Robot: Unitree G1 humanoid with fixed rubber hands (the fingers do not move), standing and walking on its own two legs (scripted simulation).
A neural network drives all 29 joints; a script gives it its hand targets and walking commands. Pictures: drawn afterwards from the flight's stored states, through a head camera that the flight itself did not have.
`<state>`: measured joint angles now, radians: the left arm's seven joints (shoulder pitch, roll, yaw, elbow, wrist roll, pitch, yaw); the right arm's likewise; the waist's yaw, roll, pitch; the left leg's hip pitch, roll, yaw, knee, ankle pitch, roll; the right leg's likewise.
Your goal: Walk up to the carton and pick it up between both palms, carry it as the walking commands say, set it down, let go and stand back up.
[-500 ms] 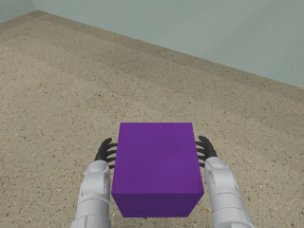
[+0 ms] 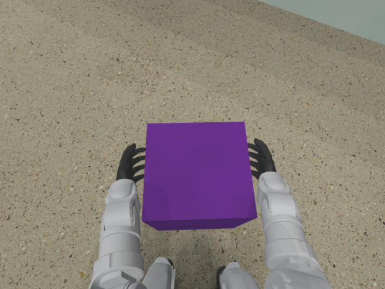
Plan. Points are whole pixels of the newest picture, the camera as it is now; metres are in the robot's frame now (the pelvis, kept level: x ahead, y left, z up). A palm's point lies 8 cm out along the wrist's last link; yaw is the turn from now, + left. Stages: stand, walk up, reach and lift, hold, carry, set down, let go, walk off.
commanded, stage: set down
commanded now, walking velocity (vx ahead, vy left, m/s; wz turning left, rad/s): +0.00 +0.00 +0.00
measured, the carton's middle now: (195, 182) +0.36 +0.02 -0.12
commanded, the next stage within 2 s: none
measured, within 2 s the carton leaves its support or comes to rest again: neither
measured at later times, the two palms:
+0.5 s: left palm (133, 181) +0.37 +0.17 -0.13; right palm (250, 171) +0.40 -0.12 -0.13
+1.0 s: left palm (142, 182) +0.39 +0.17 -0.23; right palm (243, 176) +0.42 -0.13 -0.22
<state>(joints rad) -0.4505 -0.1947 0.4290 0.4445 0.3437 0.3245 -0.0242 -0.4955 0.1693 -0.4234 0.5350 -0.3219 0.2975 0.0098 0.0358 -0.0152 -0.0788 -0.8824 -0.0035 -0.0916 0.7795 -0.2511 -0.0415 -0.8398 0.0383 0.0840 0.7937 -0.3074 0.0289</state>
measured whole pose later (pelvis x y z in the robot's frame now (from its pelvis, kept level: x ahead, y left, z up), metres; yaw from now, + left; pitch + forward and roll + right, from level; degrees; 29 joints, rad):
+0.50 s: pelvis -0.02 +0.00 -0.07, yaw -1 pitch +36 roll -1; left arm -0.61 -0.16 0.47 0.47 0.30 0.30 0.00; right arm -0.69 0.12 -0.45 0.59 -0.28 0.28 0.00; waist 0.04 -0.03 -0.21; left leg -1.41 -0.03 -0.11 1.13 -0.34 -0.05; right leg -1.37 0.07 0.10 1.15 -0.40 0.05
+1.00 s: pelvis -0.03 +0.00 -0.15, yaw -1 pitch +45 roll -1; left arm -0.75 -0.08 0.45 0.58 0.24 0.26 0.03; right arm -0.81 0.06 -0.41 0.68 -0.20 0.24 -0.06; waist 0.04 -0.03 -0.27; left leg -1.78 -0.06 -0.12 1.43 -0.43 -0.07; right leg -1.73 0.11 0.11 1.45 -0.50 0.06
